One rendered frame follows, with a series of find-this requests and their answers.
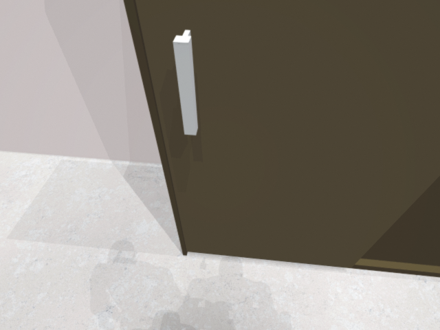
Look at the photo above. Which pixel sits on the wardrobe door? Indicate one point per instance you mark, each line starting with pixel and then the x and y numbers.
pixel 318 121
pixel 415 236

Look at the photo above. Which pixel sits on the handle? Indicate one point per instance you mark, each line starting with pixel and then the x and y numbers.
pixel 186 81

